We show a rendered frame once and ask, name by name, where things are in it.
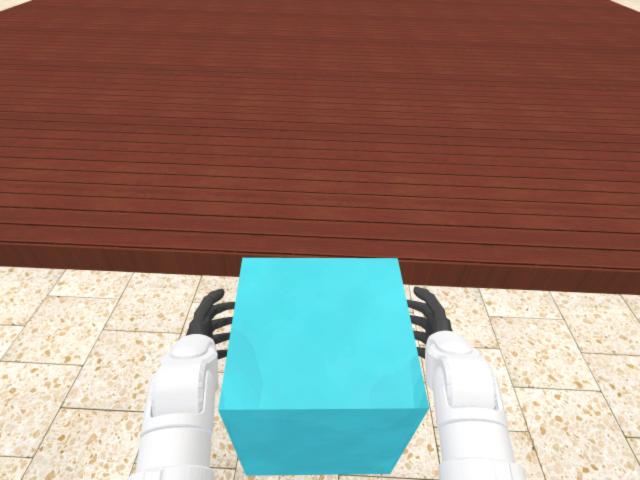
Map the robot right forearm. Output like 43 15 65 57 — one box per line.
425 331 527 480

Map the right robot hand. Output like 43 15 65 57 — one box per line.
407 286 453 359

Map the robot left forearm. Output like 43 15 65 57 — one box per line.
127 334 219 480

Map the carton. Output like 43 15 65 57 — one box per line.
218 258 429 476

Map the left robot hand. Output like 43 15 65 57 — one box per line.
186 289 235 359

